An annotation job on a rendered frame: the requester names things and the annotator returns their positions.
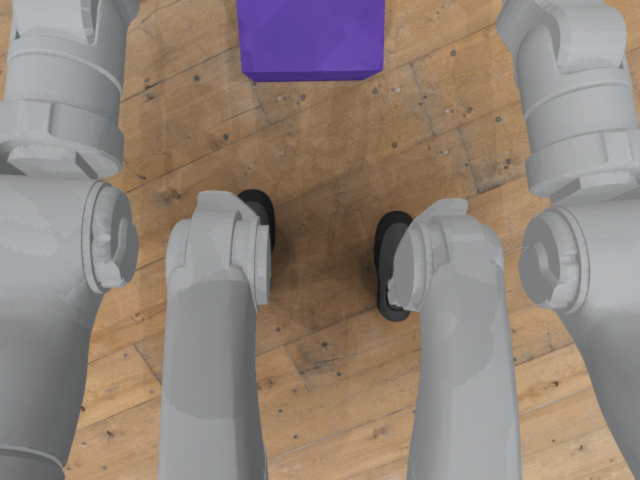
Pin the carton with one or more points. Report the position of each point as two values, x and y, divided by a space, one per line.
311 40

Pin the right robot upper arm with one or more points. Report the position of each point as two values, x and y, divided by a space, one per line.
583 262

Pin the right robot shin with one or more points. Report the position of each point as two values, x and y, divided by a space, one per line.
444 207

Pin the robot right forearm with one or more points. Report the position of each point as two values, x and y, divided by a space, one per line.
571 69

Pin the robot left thigh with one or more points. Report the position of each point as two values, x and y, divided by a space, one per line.
210 426

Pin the robot left forearm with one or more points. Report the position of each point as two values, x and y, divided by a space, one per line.
60 113

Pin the left robot upper arm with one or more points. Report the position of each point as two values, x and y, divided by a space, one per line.
64 243

